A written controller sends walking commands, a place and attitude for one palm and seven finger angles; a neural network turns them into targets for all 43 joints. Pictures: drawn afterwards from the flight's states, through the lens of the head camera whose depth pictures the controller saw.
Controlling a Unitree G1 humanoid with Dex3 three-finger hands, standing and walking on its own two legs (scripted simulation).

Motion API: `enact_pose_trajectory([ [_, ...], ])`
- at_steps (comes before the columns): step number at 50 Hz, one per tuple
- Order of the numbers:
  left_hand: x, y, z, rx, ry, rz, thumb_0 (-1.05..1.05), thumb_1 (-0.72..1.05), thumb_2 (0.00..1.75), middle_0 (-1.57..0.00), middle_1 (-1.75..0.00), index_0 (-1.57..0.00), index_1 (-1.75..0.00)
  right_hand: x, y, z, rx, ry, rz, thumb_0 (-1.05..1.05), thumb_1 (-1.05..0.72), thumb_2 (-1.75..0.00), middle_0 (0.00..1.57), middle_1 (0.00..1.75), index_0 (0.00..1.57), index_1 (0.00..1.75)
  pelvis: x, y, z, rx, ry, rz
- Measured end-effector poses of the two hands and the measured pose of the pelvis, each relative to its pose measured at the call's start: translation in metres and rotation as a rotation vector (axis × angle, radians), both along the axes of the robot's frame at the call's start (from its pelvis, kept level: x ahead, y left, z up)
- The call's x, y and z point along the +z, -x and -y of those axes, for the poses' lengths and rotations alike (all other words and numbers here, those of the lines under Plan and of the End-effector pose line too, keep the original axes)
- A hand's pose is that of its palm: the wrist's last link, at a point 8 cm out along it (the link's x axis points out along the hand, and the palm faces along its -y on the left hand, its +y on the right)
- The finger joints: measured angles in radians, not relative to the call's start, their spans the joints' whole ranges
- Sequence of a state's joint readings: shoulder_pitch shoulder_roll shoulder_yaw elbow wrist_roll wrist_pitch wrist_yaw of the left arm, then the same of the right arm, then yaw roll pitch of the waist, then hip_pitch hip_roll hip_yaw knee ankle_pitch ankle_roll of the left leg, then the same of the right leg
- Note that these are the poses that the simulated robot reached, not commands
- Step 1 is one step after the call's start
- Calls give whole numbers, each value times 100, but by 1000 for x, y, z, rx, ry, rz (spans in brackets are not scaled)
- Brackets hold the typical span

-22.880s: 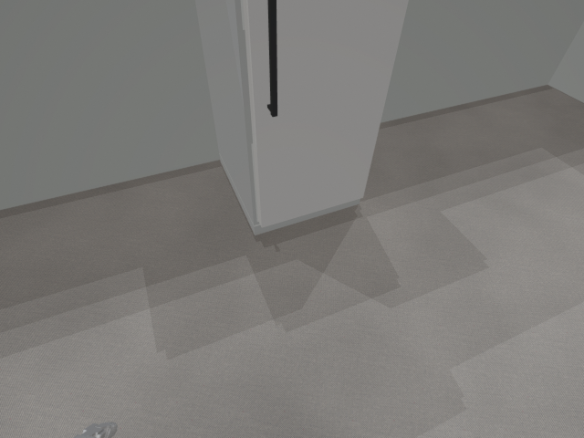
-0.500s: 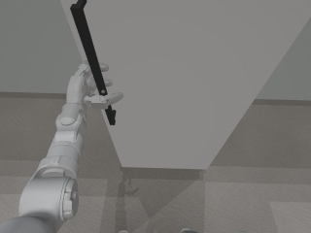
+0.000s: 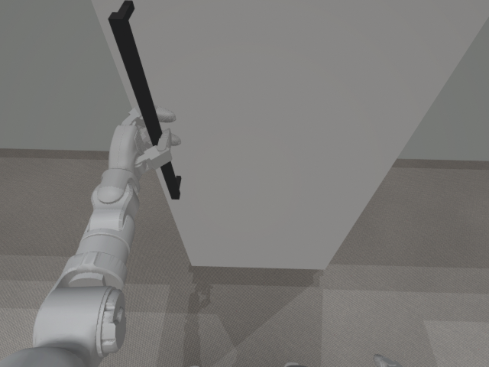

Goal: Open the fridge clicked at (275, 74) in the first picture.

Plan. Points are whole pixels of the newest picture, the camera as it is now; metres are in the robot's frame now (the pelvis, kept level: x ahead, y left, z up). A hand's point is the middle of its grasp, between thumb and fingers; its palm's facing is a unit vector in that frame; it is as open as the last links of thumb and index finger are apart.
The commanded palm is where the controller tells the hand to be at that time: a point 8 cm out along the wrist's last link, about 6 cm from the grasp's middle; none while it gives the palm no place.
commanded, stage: grip the handle and tug to test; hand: left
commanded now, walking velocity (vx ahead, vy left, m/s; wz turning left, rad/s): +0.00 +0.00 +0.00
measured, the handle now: (157, 126) +0.50 +0.15 +0.11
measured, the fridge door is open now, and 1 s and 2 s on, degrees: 0 0 21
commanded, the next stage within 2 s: pull the door a little, standing still in 0.52 s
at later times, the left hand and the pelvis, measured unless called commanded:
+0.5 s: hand (166, 151) +0.44 +0.12 +0.10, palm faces -0.06 -1.00 +0.00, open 5.2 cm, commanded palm +0.39 +0.19 +0.10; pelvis +0.01 +0.00 +0.00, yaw -2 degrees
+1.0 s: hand (166, 155) +0.43 +0.12 +0.10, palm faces -0.06 -1.00 +0.00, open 5.7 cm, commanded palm +0.36 +0.18 +0.10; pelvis +0.04 +0.01 +0.01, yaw -2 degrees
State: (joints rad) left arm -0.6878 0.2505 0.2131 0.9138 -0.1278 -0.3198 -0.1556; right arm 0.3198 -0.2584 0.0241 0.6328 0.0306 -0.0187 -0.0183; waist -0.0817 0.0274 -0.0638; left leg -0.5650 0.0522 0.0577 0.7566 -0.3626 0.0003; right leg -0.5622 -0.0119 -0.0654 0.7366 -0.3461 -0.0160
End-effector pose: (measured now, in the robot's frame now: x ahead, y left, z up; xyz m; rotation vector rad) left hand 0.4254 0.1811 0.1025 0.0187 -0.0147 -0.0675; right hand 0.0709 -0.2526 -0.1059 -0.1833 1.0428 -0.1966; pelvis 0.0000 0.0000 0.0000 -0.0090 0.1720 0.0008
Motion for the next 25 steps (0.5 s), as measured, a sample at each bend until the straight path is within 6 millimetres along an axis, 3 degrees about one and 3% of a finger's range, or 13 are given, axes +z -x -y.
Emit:
enact_pose_trajectory([
  [17,-1,0,1,3,11,-4,0,78,83,-44,-140,-42,-140,0,19,3,-36,3,-21,1,-90,-90,20,30,20,30,0,2,-1,-14,-2,-4],
  [25,-1,3,1,5,15,4,1,79,81,-42,-140,-39,-140,3,14,0,-54,-9,-3,1,-90,-90,20,30,20,30,2,-6,-3,-31,-3,-2],
])
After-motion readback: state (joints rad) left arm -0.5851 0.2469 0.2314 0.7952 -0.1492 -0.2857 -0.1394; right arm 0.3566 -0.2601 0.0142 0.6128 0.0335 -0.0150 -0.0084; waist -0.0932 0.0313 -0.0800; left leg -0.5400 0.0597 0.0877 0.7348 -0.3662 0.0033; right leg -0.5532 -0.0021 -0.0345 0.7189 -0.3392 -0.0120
